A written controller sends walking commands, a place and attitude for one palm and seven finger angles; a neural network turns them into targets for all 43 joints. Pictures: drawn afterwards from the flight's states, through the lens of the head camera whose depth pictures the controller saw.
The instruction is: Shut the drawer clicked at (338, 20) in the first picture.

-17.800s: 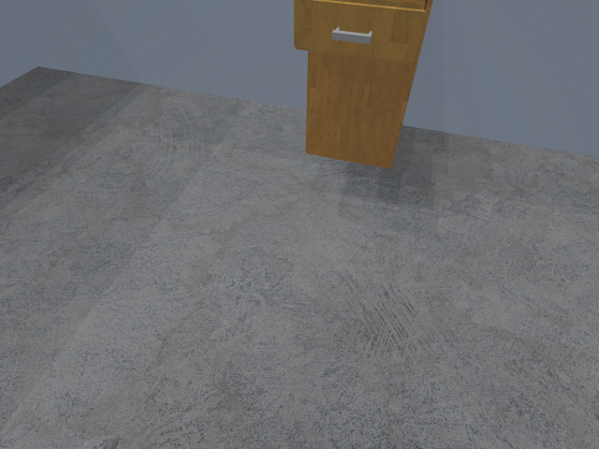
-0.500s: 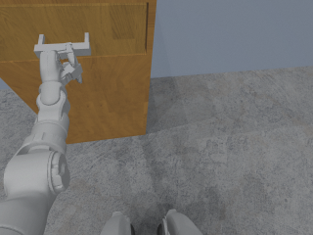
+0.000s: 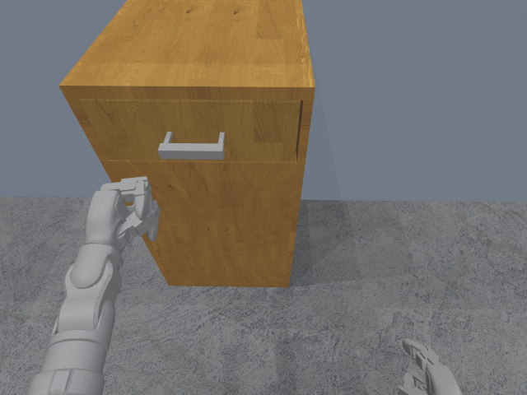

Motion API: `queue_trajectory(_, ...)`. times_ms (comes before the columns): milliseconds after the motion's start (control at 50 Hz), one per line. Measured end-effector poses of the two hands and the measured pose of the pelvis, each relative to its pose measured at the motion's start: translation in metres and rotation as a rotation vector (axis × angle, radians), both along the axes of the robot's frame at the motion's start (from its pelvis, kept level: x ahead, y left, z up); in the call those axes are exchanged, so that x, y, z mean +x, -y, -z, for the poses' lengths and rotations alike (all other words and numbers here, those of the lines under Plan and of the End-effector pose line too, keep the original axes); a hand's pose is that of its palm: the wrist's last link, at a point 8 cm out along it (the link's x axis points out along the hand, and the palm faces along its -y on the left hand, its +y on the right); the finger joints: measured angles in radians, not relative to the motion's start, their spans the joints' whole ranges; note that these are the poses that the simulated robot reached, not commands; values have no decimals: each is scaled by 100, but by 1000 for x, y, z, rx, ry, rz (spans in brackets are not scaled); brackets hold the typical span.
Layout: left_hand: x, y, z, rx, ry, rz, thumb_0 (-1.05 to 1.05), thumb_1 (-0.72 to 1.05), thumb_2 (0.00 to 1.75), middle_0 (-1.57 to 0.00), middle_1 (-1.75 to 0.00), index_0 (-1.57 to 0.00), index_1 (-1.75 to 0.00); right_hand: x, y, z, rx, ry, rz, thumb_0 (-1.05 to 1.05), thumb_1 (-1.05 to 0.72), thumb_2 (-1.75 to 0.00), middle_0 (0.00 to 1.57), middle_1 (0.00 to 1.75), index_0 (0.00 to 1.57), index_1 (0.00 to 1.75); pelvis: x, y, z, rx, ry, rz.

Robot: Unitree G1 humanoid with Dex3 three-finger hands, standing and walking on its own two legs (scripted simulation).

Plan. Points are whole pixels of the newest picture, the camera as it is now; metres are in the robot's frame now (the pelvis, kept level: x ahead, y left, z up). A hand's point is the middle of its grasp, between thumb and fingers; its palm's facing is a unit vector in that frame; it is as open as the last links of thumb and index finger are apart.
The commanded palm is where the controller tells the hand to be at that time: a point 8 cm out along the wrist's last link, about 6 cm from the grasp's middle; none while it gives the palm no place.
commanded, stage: draw the hand back to the body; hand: left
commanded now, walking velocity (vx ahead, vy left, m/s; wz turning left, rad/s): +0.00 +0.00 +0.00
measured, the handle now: (193, 144) +0.58 +0.17 +0.03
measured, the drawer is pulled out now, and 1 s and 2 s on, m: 0.00 0.00 0.00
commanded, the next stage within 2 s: step back with the hand held close in 0.86 s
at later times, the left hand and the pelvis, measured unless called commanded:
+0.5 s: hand (69, 276) +0.22 +0.22 +0.16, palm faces +0.29 -0.91 -0.31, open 3.3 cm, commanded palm +0.17 +0.27 +0.18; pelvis -0.01 +0.00 +0.03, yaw +0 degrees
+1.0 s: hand (21, 314) +0.18 +0.23 +0.18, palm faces +0.39 -0.84 -0.37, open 3.3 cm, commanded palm +0.13 +0.28 +0.20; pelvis +0.00 +0.00 +0.03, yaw +0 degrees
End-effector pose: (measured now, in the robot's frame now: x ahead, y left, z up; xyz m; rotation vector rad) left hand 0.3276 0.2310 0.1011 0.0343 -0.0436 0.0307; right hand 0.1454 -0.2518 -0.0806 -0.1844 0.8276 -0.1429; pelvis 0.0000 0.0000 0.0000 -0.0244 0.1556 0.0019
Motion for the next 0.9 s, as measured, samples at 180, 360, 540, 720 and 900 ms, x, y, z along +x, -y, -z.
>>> queue_trajectory(180,-57,-11,-27,189,-47,-129,2,90,90,-140,-160,-141,-160,33,-28,-30,20,105,-50,0,-91,-90,20,30,20,30,-6,0,-19,15,122,9)
queue_trajectory(360,-106,-25,-56,245,-6,-221,2,90,90,-140,-160,-140,-160,30,-44,-33,42,107,-106,1,-91,-90,20,30,21,30,-6,-2,-29,18,192,7)
queue_trajectory(540,-149,-35,-77,311,36,-273,2,89,90,-140,-160,-141,-160,20,-37,-29,34,94,-97,1,-91,-90,20,30,21,30,-5,-1,-31,19,219,7)
queue_trajectory(720,-191,-43,-106,414,96,-330,2,89,90,-140,-160,-141,-160,25,-28,-32,24,142,-83,1,-91,-90,20,30,21,30,-2,0,-30,16,220,7)
queue_trajectory(900,-198,-43,-98,383,84,-375,1,89,90,-141,-160,-141,-160,33,-30,-35,11,167,-104,1,-91,-90,20,30,20,30,-6,3,-29,18,225,-5)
